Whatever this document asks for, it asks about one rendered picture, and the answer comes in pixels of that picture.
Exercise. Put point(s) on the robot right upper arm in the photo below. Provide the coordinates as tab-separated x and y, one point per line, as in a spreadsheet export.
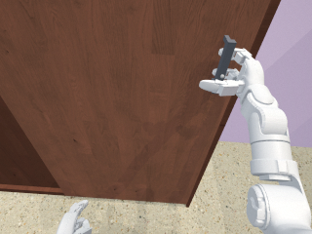
278	209

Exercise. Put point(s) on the right robot forearm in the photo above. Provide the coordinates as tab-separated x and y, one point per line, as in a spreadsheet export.
272	158

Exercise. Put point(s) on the wardrobe door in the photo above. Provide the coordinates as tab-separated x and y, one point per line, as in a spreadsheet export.
20	164
107	91

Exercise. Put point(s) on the handle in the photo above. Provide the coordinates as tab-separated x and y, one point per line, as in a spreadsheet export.
225	58

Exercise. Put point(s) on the robot right hand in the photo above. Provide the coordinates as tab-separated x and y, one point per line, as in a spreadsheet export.
236	81

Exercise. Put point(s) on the robot left hand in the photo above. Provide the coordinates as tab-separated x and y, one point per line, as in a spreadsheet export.
70	224

